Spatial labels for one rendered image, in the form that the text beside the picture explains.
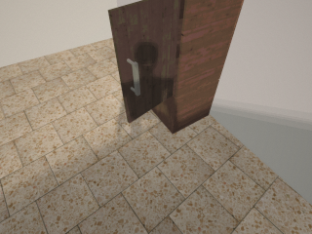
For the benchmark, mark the handle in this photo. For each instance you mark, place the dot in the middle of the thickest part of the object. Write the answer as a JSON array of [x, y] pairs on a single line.
[[135, 76]]

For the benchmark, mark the cupboard door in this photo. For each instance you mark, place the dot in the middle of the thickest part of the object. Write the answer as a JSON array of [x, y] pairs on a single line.
[[145, 32]]

